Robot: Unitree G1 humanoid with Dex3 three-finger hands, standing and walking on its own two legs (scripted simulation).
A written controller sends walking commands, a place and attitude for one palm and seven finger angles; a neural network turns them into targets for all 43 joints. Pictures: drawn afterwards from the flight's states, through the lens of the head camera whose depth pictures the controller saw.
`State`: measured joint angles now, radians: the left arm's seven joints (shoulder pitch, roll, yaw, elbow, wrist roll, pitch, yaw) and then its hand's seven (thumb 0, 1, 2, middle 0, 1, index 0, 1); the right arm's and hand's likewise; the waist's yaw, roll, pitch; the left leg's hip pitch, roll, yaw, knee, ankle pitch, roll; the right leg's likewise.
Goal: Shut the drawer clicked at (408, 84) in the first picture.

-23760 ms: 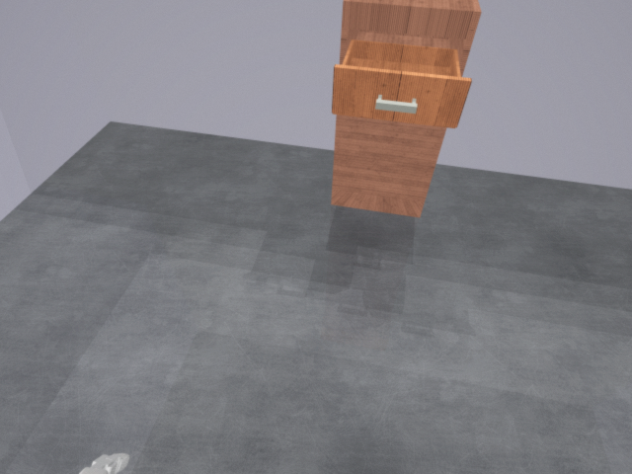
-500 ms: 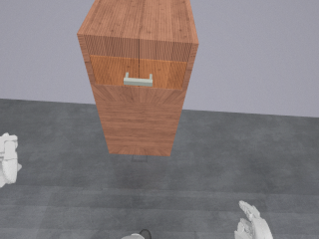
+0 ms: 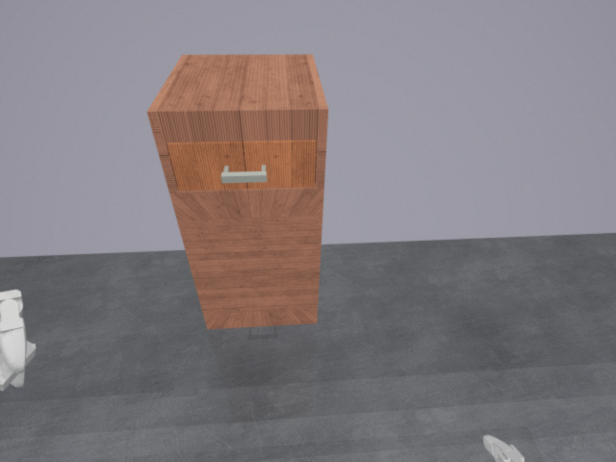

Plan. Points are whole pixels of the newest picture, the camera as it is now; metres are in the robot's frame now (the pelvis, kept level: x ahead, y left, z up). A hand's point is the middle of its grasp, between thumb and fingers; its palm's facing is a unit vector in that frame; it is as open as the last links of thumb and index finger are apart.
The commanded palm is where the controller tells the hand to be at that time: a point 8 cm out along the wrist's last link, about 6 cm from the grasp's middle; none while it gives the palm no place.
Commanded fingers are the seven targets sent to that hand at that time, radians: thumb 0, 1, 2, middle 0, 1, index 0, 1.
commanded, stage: stop stepping back and stand still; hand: left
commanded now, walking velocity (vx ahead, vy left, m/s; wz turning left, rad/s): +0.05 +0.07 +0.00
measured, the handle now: (244, 173) +0.81 +0.23 -0.04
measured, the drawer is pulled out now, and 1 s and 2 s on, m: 0.00 0.00 0.00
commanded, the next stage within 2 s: let the arm hang, fingers relaxed in 0.72 s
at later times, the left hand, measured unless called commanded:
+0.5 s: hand out of the picture +0.07 +0.31 +0.16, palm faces +0.50 -0.80 -0.33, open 3.2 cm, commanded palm +0.01 +0.33 +0.19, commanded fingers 0.00 0.90 0.90 -1.40 -1.60 -1.40 -1.60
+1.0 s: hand out of the picture +0.02 +0.26 -0.10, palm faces +0.15 -0.93 -0.33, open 3.1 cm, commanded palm none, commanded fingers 0.00 0.90 0.90 -1.00 -1.17 -1.00 -1.17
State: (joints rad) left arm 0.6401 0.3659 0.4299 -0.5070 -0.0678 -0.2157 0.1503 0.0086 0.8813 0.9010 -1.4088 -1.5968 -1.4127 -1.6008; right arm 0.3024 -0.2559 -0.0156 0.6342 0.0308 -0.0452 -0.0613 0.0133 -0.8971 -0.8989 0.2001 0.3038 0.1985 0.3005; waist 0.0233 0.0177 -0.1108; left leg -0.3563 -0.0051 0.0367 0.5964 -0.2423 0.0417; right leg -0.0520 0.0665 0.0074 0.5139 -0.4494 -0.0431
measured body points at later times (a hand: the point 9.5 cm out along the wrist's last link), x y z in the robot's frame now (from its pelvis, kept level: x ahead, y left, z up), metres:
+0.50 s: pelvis -0.11 +0.05 +0.00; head -0.12 +0.07 +0.45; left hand +0.03 +0.35 +0.18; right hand +0.04 -0.19 -0.08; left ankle -0.07 +0.16 -0.73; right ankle -0.11 -0.09 -0.72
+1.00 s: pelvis -0.11 +0.04 -0.01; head -0.10 +0.02 +0.44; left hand +0.01 +0.31 -0.07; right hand +0.05 -0.20 -0.13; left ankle -0.07 +0.16 -0.73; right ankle -0.13 -0.09 -0.72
